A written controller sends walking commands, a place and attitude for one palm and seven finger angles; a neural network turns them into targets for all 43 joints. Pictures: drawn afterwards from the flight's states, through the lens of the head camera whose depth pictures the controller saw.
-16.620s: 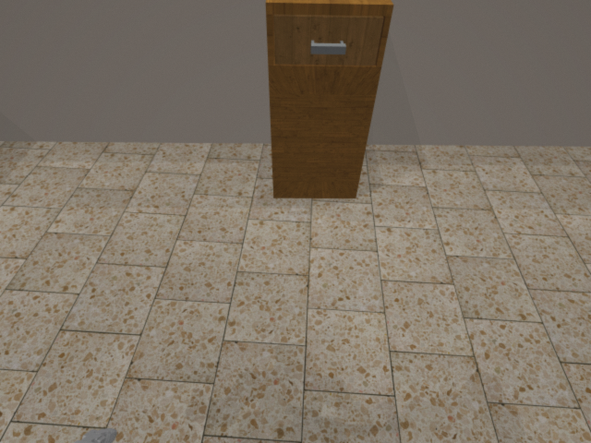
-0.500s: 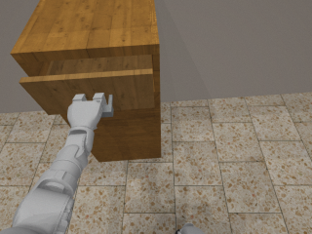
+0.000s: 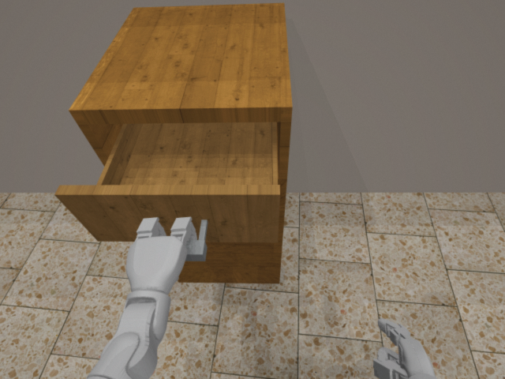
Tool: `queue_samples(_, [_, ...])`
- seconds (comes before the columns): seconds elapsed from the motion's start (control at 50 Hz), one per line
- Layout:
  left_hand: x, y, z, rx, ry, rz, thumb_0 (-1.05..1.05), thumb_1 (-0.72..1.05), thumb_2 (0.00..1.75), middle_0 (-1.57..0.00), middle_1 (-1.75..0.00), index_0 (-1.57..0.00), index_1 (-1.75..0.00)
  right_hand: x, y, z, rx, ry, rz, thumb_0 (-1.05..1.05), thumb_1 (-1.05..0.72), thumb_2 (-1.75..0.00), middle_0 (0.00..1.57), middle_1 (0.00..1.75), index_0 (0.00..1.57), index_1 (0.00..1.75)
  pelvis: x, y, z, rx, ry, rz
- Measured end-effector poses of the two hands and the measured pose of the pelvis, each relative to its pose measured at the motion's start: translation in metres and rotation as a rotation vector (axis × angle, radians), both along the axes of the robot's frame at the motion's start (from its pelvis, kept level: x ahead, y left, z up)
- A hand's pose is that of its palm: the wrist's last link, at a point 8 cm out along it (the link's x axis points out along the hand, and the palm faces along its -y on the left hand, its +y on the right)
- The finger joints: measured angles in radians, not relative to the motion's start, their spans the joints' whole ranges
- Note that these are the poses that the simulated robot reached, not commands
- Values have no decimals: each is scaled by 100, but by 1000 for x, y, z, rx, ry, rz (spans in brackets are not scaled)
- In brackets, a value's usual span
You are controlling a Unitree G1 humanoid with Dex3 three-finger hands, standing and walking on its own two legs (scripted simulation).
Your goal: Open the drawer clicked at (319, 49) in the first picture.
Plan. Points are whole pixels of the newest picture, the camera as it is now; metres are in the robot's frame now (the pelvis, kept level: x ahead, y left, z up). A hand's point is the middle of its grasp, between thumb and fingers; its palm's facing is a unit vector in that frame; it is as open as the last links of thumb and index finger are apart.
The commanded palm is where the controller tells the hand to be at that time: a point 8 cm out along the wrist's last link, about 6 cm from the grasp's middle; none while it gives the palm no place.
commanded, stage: pull the drawer open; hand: left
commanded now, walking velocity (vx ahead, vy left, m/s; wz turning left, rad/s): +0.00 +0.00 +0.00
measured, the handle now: (173, 238) +0.34 +0.17 +0.01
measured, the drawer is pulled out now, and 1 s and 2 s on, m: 0.17 0.29 0.30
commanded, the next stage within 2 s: open the thumb to release the handle in 1.18 s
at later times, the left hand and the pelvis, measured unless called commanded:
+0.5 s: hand (168, 278) +0.27 +0.17 -0.02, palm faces -0.02 -0.08 -1.00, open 5.9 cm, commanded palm +0.22 +0.17 +0.04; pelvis -0.02 -0.02 +0.00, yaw +0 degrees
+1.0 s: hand (154, 354) +0.16 +0.16 -0.01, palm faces +0.01 -0.13 -0.99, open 6.0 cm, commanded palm +0.11 +0.17 +0.04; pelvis -0.02 -0.02 -0.01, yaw -1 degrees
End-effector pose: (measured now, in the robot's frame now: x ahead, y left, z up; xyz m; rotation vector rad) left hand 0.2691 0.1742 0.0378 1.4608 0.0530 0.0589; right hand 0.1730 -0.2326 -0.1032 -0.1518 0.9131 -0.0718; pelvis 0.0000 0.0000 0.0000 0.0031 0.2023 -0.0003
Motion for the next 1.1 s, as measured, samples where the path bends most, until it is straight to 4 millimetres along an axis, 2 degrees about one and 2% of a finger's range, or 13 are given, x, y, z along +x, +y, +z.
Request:
queue_samples(0.06, [-9, -1, -1, 13, -8, -1, 5, 67, 78, -31, -135, -41, -135, 23, 8, 5, -6, -45, 52, 1, -91, -90, 20, 30, 20, 30, 1, -2, -1, -1, -11, 16])
queue_samples(0.12, [-9, -1, -1, 37, -11, -2, 3, 67, 80, -31, -135, -41, -135, 38, 15, 6, -6, -67, 92, 1, -91, -90, 20, 30, 20, 30, 0, -5, -2, 1, -16, 27])
queue_samples(0.22, [-8, -1, -1, 51, 5, 4, 3, 66, 81, -33, -135, -41, -135, 41, 22, 5, 14, -78, 109, 1, -91, -90, 20, 30, 20, 30, -3, -11, -3, 6, -26, 32])
queue_samples(0.34, [-7, -2, 0, 56, 21, 7, 3, 66, 80, -35, -135, -41, -135, 16, 14, -3, 13, -35, 85, 1, -90, -90, 20, 30, 20, 30, -10, -17, -2, 13, -34, 29])
queue_samples(0.48, [-12, -2, 1, 37, 31, 11, 4, 67, 77, -32, -135, -41, -135, -31, -14, -10, -5, 31, -3, 1, -90, -90, 20, 30, 20, 30, -18, -22, 0, 22, -35, 0])
queue_samples(0.58, [-30, -2, 1, 16, 24, 13, 5, 67, 75, -31, -136, -41, -135, -55, -35, -9, -28, 53, -60, 1, -90, -90, 20, 30, 20, 30, -19, -22, 0, 25, -34, -22])
queue_samples(0.66, [-52, -3, 1, 6, 15, 16, 5, 67, 74, -29, -136, -41, -135, -60, -44, -9, -42, 54, -72, 1, -90, -90, 20, 30, 20, 30, -19, -20, -2, 25, -33, -30])
queue_samples(0.76, [-81, -4, 1, 0, 10, 19, 6, 67, 75, -29, -136, -41, -135, -46, -40, -8, -35, 18, -44, 1, -91, -90, 20, 30, 20, 29, -19, -19, -5, 23, -37, -29])
queue_samples(0.88, [-108, -6, 0, -6, 2, 22, 6, 67, 76, -29, -136, -41, -135, -12, -17, -3, 6, -73, 30, 2, -91, -90, 20, 30, 20, 29, -20, -18, -9, 25, -48, -23])
queue_samples(1.0, [-127, -7, 1, -22, 5, 29, 7, 66, 75, -29, -135, -41, -135, 18, 10, 8, 54, -168, 109, 1, -91, -90, 20, 30, 20, 30, -22, -19, -12, 25, -59, -20])
queue_samples(1.1, [-134, -7, 2, -40, 4, 34, 8, 65, 73, -28, -135, -41, -135, 29, 22, 14, 78, -209, 156, 1, -90, -90, 20, 30, 20, 30, -21, -20, -15, 26, -55, -26])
